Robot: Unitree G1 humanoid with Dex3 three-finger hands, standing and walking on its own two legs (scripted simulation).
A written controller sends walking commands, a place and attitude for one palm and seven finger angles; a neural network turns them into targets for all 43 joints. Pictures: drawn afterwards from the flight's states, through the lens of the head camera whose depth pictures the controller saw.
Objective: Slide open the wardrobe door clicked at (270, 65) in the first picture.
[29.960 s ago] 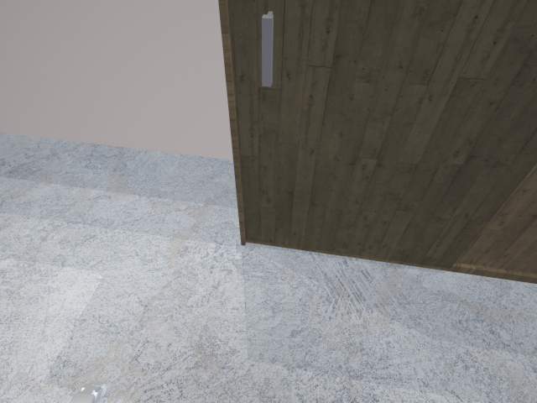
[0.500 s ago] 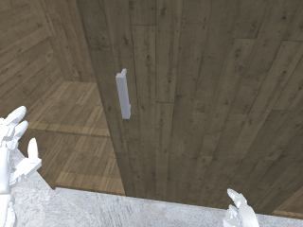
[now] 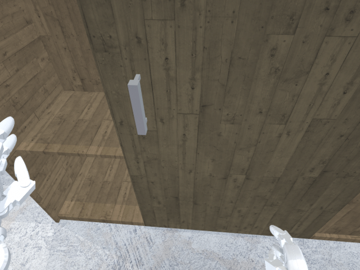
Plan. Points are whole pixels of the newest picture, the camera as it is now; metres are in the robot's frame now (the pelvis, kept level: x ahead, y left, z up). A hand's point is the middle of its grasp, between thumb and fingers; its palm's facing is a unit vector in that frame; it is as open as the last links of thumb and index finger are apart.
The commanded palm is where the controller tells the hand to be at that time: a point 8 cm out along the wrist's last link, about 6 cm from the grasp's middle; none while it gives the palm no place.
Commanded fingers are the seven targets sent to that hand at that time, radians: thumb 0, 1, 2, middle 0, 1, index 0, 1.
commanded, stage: step back with the hand held close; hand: left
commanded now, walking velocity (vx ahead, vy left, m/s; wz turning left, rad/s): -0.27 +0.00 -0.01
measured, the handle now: (140, 105) +0.47 +0.16 +0.13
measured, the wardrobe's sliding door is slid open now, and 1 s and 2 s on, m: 0.51 0.51 0.51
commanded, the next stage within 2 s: stop stepping back and stand still in 0.82 s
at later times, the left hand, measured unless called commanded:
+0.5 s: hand (4, 228) +0.13 +0.28 +0.16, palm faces +0.48 -0.77 -0.42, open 7.4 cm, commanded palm +0.07 +0.32 +0.17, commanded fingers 0.00 0.90 0.90 -0.20 -0.30 -0.20 -0.30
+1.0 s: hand out of the picture +0.06 +0.28 +0.15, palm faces +0.43 -0.80 -0.43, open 7.4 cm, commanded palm -0.01 +0.32 +0.17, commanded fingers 0.00 0.90 0.90 -0.20 -0.30 -0.20 -0.30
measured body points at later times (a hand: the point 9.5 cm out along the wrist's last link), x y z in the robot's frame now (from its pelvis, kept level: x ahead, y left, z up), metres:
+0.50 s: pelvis -0.07 +0.02 -0.02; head -0.07 +0.03 +0.43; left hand +0.10 +0.32 +0.18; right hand +0.11 -0.22 -0.09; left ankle +0.01 +0.12 -0.74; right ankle +0.02 -0.13 -0.74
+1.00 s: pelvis -0.14 +0.01 -0.01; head -0.12 +0.04 +0.44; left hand +0.03 +0.32 +0.17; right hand +0.04 -0.22 -0.08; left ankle -0.12 +0.12 -0.73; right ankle -0.12 -0.12 -0.74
